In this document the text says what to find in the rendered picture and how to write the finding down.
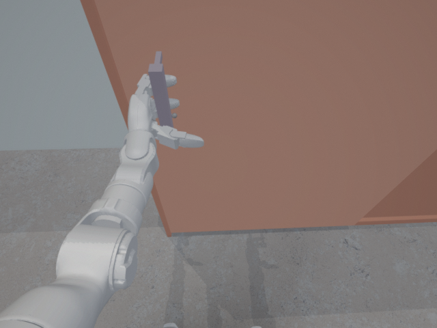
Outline left robot upper arm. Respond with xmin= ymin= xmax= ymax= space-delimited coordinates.
xmin=0 ymin=224 xmax=138 ymax=328

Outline wardrobe door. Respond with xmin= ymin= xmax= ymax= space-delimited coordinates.
xmin=364 ymin=150 xmax=437 ymax=217
xmin=94 ymin=0 xmax=437 ymax=233

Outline left robot forearm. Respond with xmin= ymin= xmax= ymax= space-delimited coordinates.
xmin=56 ymin=131 xmax=159 ymax=276

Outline handle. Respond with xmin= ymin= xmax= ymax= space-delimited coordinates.
xmin=148 ymin=51 xmax=173 ymax=128

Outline robot left hand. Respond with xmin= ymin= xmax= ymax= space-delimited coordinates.
xmin=128 ymin=74 xmax=204 ymax=150

